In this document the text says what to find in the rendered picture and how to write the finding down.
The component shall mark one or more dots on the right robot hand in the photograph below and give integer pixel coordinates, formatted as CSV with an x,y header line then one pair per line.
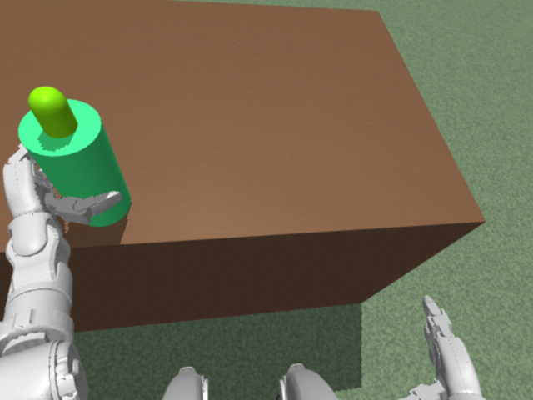
x,y
455,372

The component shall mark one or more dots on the bottle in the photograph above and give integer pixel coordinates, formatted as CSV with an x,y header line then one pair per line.
x,y
69,143

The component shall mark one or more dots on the left robot hand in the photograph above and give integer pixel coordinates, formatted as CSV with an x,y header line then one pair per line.
x,y
29,190

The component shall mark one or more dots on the left robot arm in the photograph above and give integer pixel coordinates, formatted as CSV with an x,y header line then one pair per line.
x,y
38,357

